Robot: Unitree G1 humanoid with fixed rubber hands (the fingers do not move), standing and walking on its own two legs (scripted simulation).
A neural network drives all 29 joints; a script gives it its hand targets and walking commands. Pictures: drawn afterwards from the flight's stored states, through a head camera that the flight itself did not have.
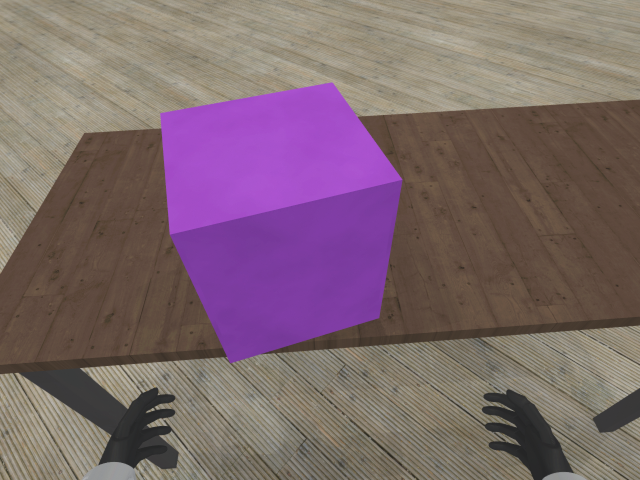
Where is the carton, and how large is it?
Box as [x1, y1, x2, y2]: [160, 82, 401, 362]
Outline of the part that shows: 332,82 160,113 170,235 230,362 377,318 379,315 401,185 401,178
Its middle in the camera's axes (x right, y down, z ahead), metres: -0.05 -0.02 +0.50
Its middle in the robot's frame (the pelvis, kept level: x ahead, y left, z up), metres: +0.40 +0.07 +0.11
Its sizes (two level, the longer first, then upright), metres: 0.210 0.200 0.250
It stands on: a table, 0.76 m high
